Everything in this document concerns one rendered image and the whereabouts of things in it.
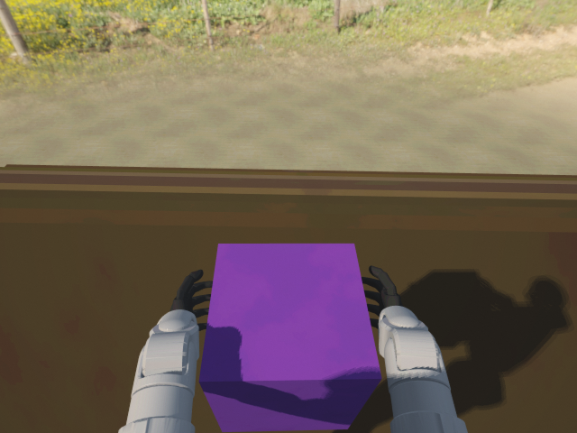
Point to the robot left hand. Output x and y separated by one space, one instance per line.
185 299

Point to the robot right forearm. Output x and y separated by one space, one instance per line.
419 389

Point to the robot left forearm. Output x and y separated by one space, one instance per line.
165 378

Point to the carton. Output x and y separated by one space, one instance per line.
289 344

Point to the robot right hand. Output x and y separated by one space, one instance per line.
386 296

